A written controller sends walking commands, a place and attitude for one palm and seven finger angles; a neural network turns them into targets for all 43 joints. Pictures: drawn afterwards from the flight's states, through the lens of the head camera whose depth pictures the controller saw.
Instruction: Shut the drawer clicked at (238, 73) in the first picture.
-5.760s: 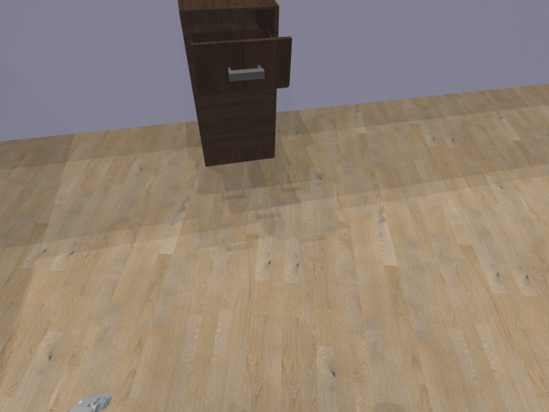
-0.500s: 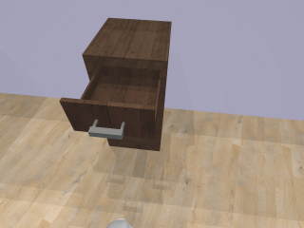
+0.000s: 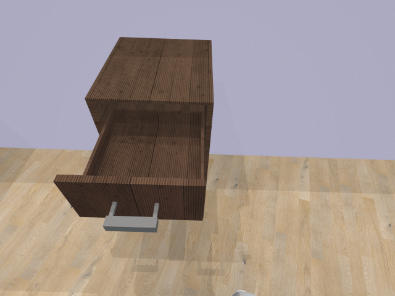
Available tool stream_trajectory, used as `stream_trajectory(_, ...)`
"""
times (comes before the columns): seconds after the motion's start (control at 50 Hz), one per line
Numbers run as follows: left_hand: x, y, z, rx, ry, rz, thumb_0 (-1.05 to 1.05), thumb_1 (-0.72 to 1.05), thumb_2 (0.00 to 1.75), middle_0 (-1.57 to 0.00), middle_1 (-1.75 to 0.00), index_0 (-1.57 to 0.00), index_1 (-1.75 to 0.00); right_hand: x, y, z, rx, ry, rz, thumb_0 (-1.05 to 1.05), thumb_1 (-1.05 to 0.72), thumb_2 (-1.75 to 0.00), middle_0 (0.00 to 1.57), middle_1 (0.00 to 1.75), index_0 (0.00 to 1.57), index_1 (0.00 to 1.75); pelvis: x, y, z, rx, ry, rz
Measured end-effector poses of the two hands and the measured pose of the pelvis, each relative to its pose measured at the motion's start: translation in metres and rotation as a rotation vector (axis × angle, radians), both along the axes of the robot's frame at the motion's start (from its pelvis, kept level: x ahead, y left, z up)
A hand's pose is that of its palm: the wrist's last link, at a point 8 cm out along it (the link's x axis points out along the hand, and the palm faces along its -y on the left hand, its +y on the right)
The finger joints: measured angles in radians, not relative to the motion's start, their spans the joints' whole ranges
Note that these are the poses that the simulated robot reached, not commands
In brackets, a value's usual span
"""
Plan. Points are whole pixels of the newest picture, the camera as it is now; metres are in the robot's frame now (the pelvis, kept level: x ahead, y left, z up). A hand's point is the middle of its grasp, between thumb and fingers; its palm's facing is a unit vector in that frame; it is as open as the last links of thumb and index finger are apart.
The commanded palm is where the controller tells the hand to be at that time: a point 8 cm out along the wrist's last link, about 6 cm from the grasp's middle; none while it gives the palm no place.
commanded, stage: come to a stop and stand still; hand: left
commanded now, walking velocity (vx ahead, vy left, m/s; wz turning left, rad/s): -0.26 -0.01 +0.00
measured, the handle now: (133, 215) +0.32 +0.17 -0.08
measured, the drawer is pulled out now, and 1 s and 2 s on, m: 0.30 0.30 0.30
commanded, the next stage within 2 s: look again from close up in 0.82 s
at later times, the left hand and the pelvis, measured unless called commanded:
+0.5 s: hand out of the picture +0.03 +0.19 -0.18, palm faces +0.07 -0.97 -0.24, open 7.4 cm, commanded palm none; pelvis -0.03 +0.00 -0.01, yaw +0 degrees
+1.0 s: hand out of the picture -0.05 +0.15 -0.18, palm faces -0.03 -0.98 -0.21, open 7.4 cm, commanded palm none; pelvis -0.04 -0.01 -0.01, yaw -1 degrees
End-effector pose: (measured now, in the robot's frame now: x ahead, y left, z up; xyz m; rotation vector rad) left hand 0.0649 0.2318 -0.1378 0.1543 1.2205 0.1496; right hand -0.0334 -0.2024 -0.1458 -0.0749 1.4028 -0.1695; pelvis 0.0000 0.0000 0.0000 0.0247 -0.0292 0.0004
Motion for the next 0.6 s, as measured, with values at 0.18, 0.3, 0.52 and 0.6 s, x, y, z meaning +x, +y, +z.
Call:
stream_trajectory(0.18,0.042,-0.044,-0.003,0.025,-0.009,-0.051,0.0,0.91,0.89,-0.2,-0.3,-0.19,-0.29,-0.003,-0.015,-0.025,0.066,0.133,-0.075,0.01,-0.91,-0.89,0.2,0.3,0.2,0.3,0.024,-0.027,-0.013,-0.005,0.004,0.008)
stream_trajectory(0.3,0.027,-0.038,0.003,0.049,-0.016,-0.004,-0.01,0.93,0.89,-0.2,-0.3,-0.2,-0.3,0.022,-0.038,-0.02,0.024,0.081,-0.025,0.01,-0.91,-0.9,0.2,0.29,0.2,0.3,0.007,-0.03,-0.008,0.002,0.009,0.019)
stream_trajectory(0.52,-0.051,0.012,-0.014,0.032,0.05,0.05,0.0,0.9,0.89,-0.2,-0.3,-0.2,-0.3,0.033,-0.037,-0.001,-0.087,-0.113,0.047,0.0,-0.92,-0.9,0.19,0.29,0.2,0.3,-0.032,0.003,-0.012,-0.022,0.017,-0.007)
stream_trajectory(0.6,-0.081,0.022,-0.013,0.003,0.106,0.061,0.0,0.91,0.89,-0.2,-0.3,-0.2,-0.29,0.0,-0.015,0.009,-0.087,-0.08,0.037,0.0,-0.92,-0.9,0.19,0.29,0.2,0.3,-0.039,0.013,-0.003,-0.026,0.008,-0.004)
